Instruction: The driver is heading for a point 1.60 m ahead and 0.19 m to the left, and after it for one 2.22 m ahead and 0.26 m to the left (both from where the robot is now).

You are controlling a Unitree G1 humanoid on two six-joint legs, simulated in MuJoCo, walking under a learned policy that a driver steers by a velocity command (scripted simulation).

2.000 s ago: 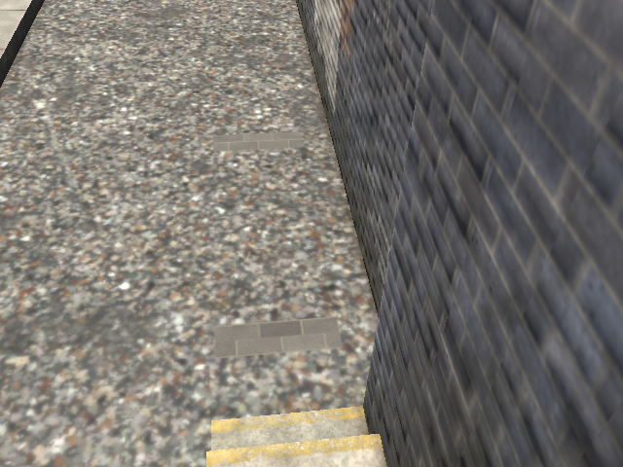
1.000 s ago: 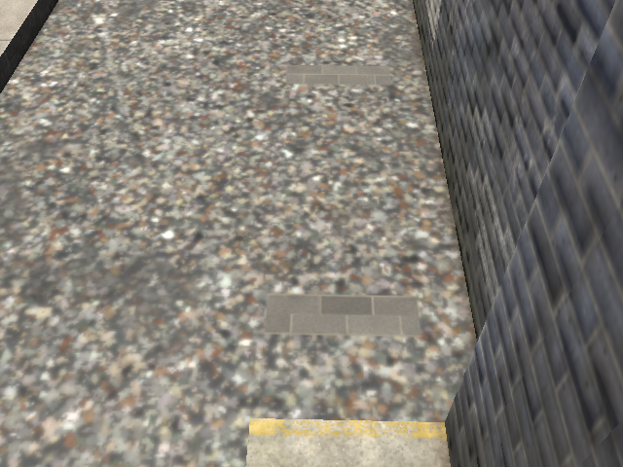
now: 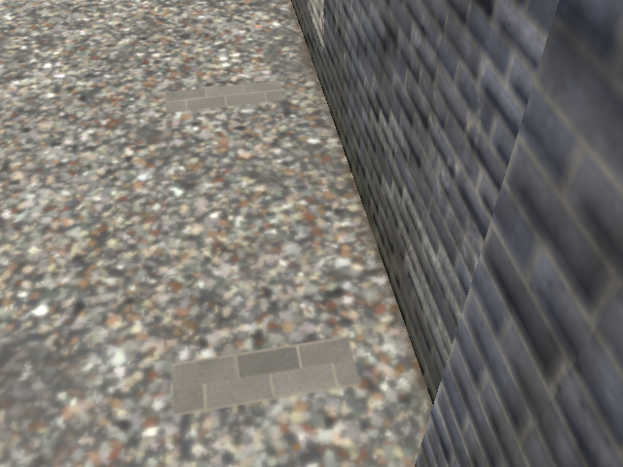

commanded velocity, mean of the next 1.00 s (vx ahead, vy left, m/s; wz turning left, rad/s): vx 0.07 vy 0.00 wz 0.00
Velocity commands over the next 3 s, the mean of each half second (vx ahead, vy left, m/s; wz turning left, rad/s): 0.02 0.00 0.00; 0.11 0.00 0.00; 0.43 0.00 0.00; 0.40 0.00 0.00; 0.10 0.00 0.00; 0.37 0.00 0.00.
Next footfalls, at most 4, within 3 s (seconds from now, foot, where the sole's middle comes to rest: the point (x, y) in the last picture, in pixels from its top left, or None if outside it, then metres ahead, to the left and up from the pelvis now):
1.42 left None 0.22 0.17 -0.95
1.92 right None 0.46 -0.03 -1.15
2.24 left None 0.59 0.20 -1.18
2.50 left None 0.69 0.23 -1.36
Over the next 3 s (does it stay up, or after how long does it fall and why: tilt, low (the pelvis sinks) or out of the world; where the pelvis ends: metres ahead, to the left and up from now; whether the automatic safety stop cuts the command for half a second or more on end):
stays up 0.84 0.09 -0.60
